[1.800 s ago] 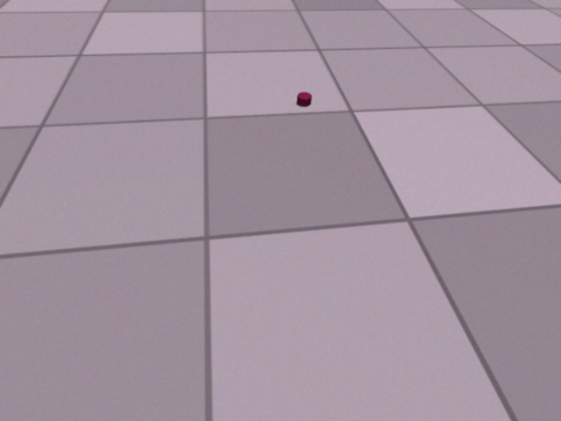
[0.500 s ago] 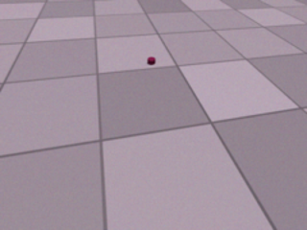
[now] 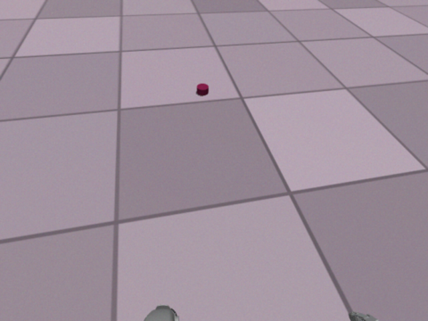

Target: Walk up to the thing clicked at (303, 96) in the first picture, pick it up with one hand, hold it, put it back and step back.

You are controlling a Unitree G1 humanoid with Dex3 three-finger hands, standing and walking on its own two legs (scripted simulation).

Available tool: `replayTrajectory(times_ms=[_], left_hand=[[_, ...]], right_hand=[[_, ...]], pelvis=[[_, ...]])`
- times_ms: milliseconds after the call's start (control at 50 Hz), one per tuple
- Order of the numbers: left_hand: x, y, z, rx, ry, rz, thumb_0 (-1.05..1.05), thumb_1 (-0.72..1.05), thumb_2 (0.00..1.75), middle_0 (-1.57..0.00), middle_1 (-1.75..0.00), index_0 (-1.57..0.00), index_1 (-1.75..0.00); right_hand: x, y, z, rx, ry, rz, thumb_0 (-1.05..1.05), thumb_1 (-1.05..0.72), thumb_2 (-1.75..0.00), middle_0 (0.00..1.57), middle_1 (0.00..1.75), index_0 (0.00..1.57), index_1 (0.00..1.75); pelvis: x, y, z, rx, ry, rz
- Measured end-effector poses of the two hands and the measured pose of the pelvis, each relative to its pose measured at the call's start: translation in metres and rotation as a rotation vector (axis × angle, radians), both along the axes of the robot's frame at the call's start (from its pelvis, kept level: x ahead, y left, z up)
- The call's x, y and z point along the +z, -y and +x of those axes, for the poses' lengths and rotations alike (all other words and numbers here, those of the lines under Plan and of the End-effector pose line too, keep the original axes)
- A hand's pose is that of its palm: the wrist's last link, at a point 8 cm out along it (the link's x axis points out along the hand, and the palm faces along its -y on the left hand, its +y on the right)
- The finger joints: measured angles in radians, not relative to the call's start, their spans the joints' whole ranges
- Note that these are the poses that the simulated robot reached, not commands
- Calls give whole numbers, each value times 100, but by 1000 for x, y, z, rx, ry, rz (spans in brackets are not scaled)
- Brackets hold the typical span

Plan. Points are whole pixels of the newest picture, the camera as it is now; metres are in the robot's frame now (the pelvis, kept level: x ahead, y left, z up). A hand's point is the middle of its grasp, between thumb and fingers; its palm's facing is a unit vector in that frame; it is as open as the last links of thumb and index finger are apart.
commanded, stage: walk up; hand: left
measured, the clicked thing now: (202, 89) +1.98 +0.19 -0.74
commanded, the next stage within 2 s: none
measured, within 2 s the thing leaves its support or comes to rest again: neither
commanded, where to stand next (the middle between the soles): +1.60 -0.03 m, yaw -4 degrees
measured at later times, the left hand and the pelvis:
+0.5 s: hand (128, 189) +0.47 +0.26 -0.12, palm faces -0.10 -0.89 -0.43, open 7.4 cm; pelvis +0.33 -0.03 -0.02, yaw -3 degrees
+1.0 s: hand (142, 161) +0.62 +0.27 -0.17, palm faces -0.01 -0.93 -0.37, open 7.4 cm; pelvis +0.61 -0.02 -0.02, yaw -1 degrees
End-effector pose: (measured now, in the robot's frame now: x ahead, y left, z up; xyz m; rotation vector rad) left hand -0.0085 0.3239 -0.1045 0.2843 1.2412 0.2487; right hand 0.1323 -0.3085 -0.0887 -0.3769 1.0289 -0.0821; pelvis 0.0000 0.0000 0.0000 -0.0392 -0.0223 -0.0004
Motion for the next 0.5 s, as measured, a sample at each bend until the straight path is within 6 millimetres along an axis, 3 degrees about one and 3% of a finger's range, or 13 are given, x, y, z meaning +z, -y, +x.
replayTrajectory(times_ms=[80, 140, 220, 320, 420, 500], left_hand=[[-24, -13, 53, 7, -33, -12, 1, 90, 90, -21, -30, -21, -30], [-32, -19, 104, -7, -49, -7, 1, 90, 90, -20, -30, -21, -30], [-17, -16, 188, -93, 11, -14, 1, 90, 90, -20, -30, -20, -29], [8, -10, 298, -188, 110, -2, 1, 90, 90, -20, -30, -20, -29], [27, 5, 398, -246, 171, 35, 1, 90, 90, -20, -30, -20, -29], [29, 21, 470, -245, 235, 87, 1, 90, 90, -20, -30, -20, -29]], right_hand=[[-4, -13, 74, 9, 38, -30, 1, -90, -90, 20, 30, 20, 30], [-3, -23, 112, -5, 93, -34, 1, -91, -90, 20, 30, 20, 30], [8, -23, 129, -84, 103, -16, 1, -90, -90, 20, 30, 20, 30], [7, -6, 133, -155, 30, -20, 1, -90, -90, 21, 30, 21, 30], [-9, 23, 149, -215, -60, -14, 1, -90, -90, 21, 30, 21, 30], [-37, 53, 184, -239, -121, -12, 1, -90, -90, 21, 30, 20, 30]], pelvis=[[-16, -13, 62, -4, -7, 14], [-19, -21, 97, -11, -4, 50], [-5, -22, 143, -40, 0, 62], [5, -16, 202, -62, 6, 76], [1, 2, 266, -64, 11, 85], [-17, 28, 326, -54, 10, 83]])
